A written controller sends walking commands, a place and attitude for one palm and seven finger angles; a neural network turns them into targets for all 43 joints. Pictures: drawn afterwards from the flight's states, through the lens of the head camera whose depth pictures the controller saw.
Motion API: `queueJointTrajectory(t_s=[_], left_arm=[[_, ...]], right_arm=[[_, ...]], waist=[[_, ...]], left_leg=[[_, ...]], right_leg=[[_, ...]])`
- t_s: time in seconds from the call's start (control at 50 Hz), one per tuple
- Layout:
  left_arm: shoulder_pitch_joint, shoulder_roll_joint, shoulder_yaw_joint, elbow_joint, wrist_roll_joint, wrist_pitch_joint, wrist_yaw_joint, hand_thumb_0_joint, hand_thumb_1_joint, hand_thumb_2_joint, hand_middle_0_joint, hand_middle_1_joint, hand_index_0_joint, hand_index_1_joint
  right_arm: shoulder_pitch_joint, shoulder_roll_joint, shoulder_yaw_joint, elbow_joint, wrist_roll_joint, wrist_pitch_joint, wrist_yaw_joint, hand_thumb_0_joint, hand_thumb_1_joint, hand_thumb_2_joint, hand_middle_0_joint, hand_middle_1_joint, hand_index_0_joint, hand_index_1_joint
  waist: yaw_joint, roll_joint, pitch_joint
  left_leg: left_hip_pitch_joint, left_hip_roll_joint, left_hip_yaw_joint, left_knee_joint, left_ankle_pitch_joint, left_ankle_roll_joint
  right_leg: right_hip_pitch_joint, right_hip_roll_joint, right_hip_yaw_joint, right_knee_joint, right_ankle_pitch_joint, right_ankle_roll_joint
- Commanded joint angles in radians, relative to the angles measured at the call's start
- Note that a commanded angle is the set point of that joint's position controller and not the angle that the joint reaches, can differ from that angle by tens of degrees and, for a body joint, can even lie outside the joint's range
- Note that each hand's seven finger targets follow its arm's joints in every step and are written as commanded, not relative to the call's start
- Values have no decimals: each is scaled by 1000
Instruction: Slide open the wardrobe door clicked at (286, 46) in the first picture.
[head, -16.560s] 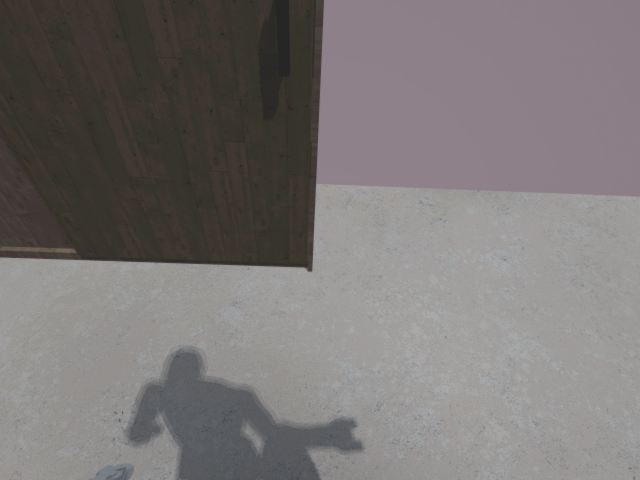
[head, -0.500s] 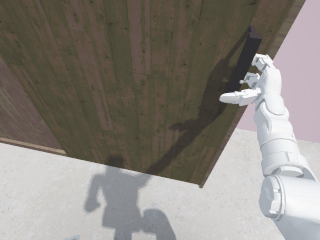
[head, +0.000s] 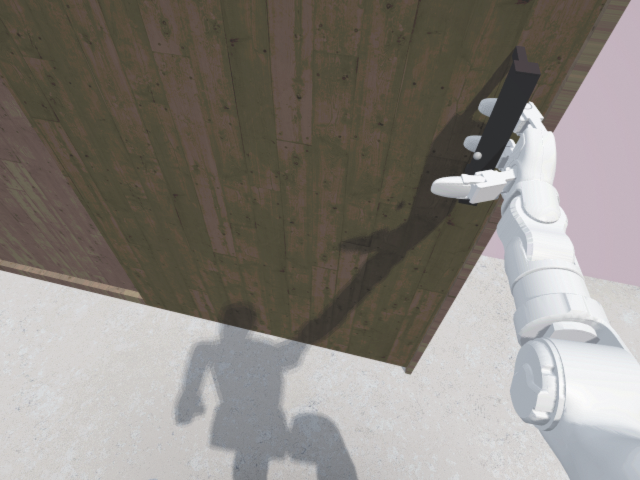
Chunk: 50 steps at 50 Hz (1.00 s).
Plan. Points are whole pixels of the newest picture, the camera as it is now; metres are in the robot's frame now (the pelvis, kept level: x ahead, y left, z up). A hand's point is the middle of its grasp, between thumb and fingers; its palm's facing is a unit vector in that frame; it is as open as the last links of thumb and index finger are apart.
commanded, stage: slide the fingers in behind the handle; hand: right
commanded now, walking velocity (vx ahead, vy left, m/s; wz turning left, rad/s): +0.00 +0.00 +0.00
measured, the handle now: (491, 131) +0.54 -0.14 +0.17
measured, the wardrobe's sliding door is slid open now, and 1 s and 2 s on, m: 0.00 0.00 0.00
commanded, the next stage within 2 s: grip the handle and tug to test in 0.60 s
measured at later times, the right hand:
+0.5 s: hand (472, 155) +0.49 -0.11 +0.17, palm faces +0.11 +0.99 +0.00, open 14.1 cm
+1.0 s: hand (473, 156) +0.48 -0.11 +0.17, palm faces +0.11 +0.99 +0.00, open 12.0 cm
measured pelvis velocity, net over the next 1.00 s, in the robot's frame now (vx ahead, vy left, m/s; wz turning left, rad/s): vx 0.02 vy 0.00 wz -0.01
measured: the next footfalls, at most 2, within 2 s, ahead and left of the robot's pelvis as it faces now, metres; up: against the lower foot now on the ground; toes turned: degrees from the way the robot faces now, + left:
none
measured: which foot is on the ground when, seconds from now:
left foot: down 0.00-1.00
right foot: down 0.00-1.00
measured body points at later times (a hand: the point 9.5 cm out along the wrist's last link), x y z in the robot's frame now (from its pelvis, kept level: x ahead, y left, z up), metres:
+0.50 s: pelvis +0.01 +0.00 +0.00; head +0.04 +0.01 +0.45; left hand +0.07 +0.25 -0.13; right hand +0.48 -0.16 +0.17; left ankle -0.02 +0.12 -0.73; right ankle +0.01 -0.13 -0.73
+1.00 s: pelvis +0.02 +0.00 +0.00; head +0.04 +0.02 +0.45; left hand +0.09 +0.26 -0.13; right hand +0.47 -0.17 +0.17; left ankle -0.02 +0.12 -0.73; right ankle +0.01 -0.13 -0.73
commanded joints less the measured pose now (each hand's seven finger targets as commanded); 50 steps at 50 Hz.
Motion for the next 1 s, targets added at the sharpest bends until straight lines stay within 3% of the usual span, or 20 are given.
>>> queueJointTrajectory(t_s=[0.0,0.04,0.1,0.14,0.2,0.26,0.32,0.34,0.38,0.42,0.5,0.54,0.68,0.7,0.72,0.74,0.76,0.86,0.94,0.98], left_arm=[[33,140,49,-98,3,-33,5,0,900,900,-200,-300,-200,-300],[34,144,49,-94,1,-31,7,0,900,900,-200,-300,-200,-300],[33,136,51,-90,2,-38,4,0,900,900,-200,-300,-200,-300],[38,138,54,-88,4,-41,1,0,900,900,-200,-300,-200,-300],[37,136,54,-84,5,-44,-2,0,900,900,-200,-300,-200,-300],[38,140,54,-83,4,-40,-1,0,900,900,-200,-300,-200,-300],[40,141,54,-78,7,-40,0,0,900,900,-200,-300,-200,-300],[32,136,54,-85,4,-42,-1,0,900,900,-200,-300,-200,-300],[31,133,52,-82,4,-44,-3,0,900,900,-200,-300,-200,-300],[35,136,55,-81,5,-44,-4,0,900,900,-200,-300,-200,-300],[21,131,53,-85,2,-48,-4,0,900,900,-200,-300,-200,-300],[25,136,54,-80,4,-46,-3,0,900,900,-200,-300,-200,-300],[14,129,53,-88,2,-40,-2,0,900,900,-200,-300,-200,-300],[8,127,51,-92,1,-40,-4,0,900,900,-200,-300,-200,-300],[14,132,53,-91,3,-39,-3,0,900,900,-200,-300,-200,-300],[3,127,52,-95,1,-39,-4,0,900,900,-200,-300,-200,-300],[7,129,53,-91,0,-38,-2,0,900,900,-200,-300,-200,-300],[-3,127,52,-99,1,-36,-1,0,900,900,-200,-300,-200,-300],[-11,124,50,-102,-2,-31,1,0,900,900,-200,-300,-200,-300],[-11,126,52,-99,0,-28,3,0,900,900,-200,-300,-200,-300]], right_arm=[[-546,-147,22,-238,5,-61,-2,0,500,-300,300,1200,300,1200],[-553,-174,2,-232,7,-59,-7,0,500,-300,300,1200,300,1200],[-591,-104,52,-259,14,-63,-15,0,500,-300,300,1200,300,1200],[-571,-114,39,-275,12,-68,-22,0,500,-300,300,1200,300,1200],[-581,-86,64,-285,10,-66,-26,0,500,-300,300,1200,300,1200],[-556,-111,41,-266,9,-59,-28,0,500,-300,300,1200,300,1200],[-588,-103,56,-264,4,-60,-29,0,500,-300,300,1200,300,1200],[-585,-86,67,-288,5,-62,-28,0,500,-300,300,1200,300,1200],[-572,-64,79,-279,10,-57,-28,0,500,-300,300,1200,300,1200],[-569,-64,81,-297,11,-61,-28,0,500,-300,300,1200,300,1200],[-557,-27,110,-320,18,-55,-23,0,500,-300,300,1200,300,1200],[-559,-69,74,-306,18,-49,-26,0,500,-300,300,1200,300,1200],[-525,-64,76,-347,16,-40,-23,0,500,-300,300,1200,300,1200],[-525,-36,98,-352,20,-38,-21,0,453,-320,305,1207,305,1207],[-502,-64,73,-345,20,-37,-23,0,407,-340,310,1213,310,1213],[-512,-32,103,-360,21,-34,-19,0,360,-360,315,1220,315,1220],[-506,-52,80,-350,26,-31,-19,0,313,-380,320,1227,320,1227],[-469,-62,68,-384,28,-25,-16,0,80,-480,345,1260,345,1260],[-462,-34,98,-391,26,-11,-12,0,-107,-560,365,1287,365,1287],[-470,-61,75,-390,26,-6,-11,0,-200,-600,375,1300,375,1300]], waist=[[11,27,-332],[12,46,-333],[23,35,-341],[14,30,-379],[19,16,-378],[13,52,-361],[24,62,-340],[18,23,-367],[16,16,-365],[20,45,-378],[17,34,-375],[18,61,-362],[-1,20,-389],[6,27,-382],[-2,62,-388],[4,23,-381],[2,53,-371],[-15,51,-395],[-4,58,-363],[-5,61,-356]], left_leg=[[28,-34,3,-68,353,7],[35,-33,2,-70,341,6],[14,-37,8,-66,346,7],[18,-39,9,-57,364,9],[11,-39,10,-54,370,10],[30,-39,11,-55,383,9],[19,-38,11,-61,361,8],[19,-36,8,-56,379,10],[12,-38,12,-54,385,11],[21,-39,14,-54,395,10],[20,-40,15,-51,411,11],[32,-39,13,-55,420,7],[56,-37,13,-49,457,13],[53,-38,14,-50,464,11],[75,-37,17,-50,468,12],[62,-37,13,-51,479,10],[63,-38,15,-53,476,9],[97,-36,13,-51,511,10],[95,-35,13,-57,520,7],[97,-34,10,-62,515,5]], right_leg=[[241,43,20,-23,249,-45],[230,42,22,-26,237,-46],[262,40,28,-21,256,-42],[288,37,33,-16,295,-41],[297,39,34,-13,304,-39],[270,40,32,-15,302,-42],[264,41,36,-15,279,-44],[283,42,31,-13,298,-43],[294,42,34,-10,314,-40],[303,41,37,-7,329,-42],[314,40,36,-8,341,-40],[292,40,32,-11,334,-44],[313,45,30,-7,373,-41],[315,47,27,-7,372,-43],[305,45,32,-8,383,-44],[313,46,24,-9,385,-44],[305,46,26,-7,377,-45],[313,48,22,-12,403,-46],[302,48,17,-16,400,-48],[296,50,14,-18,382,-49]])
